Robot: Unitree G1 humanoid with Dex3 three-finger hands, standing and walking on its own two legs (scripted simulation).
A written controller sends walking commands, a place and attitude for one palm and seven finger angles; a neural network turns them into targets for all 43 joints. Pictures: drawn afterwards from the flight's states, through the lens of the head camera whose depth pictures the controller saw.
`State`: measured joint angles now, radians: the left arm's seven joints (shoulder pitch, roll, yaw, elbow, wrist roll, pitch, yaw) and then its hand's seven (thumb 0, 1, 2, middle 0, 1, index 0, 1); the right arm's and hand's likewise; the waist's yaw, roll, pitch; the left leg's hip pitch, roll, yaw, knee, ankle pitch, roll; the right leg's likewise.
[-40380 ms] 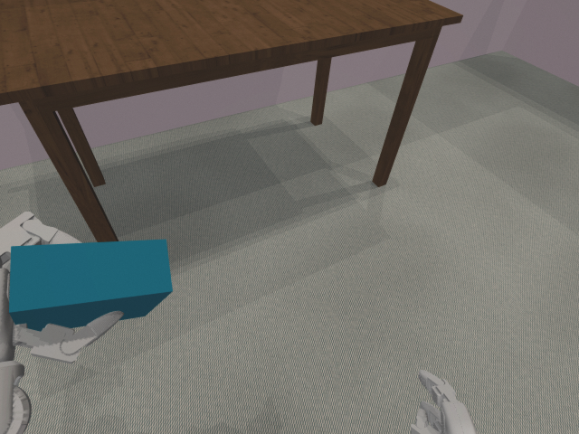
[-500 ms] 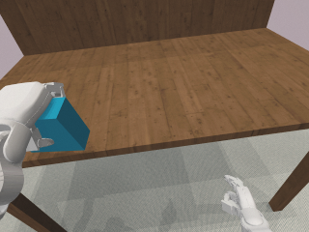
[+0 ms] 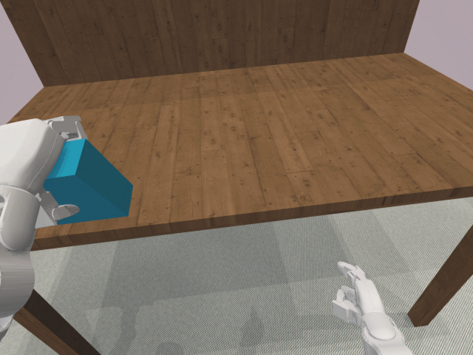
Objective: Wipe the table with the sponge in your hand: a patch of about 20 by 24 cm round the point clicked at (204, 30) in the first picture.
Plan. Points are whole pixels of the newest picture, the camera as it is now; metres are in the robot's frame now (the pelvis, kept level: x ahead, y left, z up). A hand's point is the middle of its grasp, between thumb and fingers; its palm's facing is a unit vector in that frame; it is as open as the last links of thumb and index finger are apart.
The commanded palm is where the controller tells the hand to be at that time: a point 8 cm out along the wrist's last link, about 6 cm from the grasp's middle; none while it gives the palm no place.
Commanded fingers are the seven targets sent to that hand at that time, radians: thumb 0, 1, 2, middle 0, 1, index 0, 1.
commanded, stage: bring the sponge back beside the body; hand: left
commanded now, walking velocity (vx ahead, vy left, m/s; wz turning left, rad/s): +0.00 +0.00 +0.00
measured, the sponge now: (74, 193) +0.22 +0.30 +0.21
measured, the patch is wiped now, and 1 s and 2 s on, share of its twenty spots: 0.95 0.95 0.95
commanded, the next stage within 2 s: step back with the hand held close in 0.04 s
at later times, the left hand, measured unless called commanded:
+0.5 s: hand (83, 152) +0.23 +0.25 +0.29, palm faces +0.52 -0.77 -0.37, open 9.5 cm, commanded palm +0.16 +0.30 +0.29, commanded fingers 0.00 0.10 1.30 -1.20 -1.60 -1.20 -1.60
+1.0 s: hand out of the picture +0.12 +0.28 +0.29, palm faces +0.65 -0.72 -0.25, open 9.5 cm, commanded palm +0.07 +0.31 +0.29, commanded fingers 0.00 0.10 1.30 -1.20 -1.60 -1.20 -1.60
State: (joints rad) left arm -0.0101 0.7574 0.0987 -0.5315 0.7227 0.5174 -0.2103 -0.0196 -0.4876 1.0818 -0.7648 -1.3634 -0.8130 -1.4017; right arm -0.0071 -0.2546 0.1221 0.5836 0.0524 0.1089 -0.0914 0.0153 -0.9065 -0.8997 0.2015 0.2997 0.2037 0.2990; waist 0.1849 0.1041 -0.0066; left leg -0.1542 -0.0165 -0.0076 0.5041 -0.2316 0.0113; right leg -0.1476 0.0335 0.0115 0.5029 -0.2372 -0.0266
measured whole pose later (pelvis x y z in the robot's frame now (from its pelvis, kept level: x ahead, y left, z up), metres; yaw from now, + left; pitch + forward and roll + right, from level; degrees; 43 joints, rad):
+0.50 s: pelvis +0.01 +0.01 +0.00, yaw +2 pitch +2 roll +0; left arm 0.22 0.51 0.50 -0.76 -0.06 -0.05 0.15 -0.03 -0.49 1.08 -0.77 -1.36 -0.81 -1.40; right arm 0.24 -0.24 0.04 0.57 0.01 0.07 -0.05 0.01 -0.91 -0.90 0.20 0.30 0.20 0.30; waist 0.00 -0.01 -0.01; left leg -0.33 -0.05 -0.03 0.58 -0.27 0.04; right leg -0.29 0.02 0.01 0.60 -0.33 -0.01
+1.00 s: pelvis -0.08 +0.02 -0.02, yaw +2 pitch -2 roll -1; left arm 0.13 0.46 0.54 -0.60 -0.07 -0.15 0.17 -0.02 -0.49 1.08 -0.77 -1.37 -0.82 -1.40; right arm 0.17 -0.20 0.01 0.58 0.03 0.00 -0.06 0.01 -0.91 -0.90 0.20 0.30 0.20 0.30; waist 0.04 0.01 -0.01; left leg -0.39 0.02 -0.02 0.65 -0.24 -0.01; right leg -0.37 0.02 0.02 0.63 -0.24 0.01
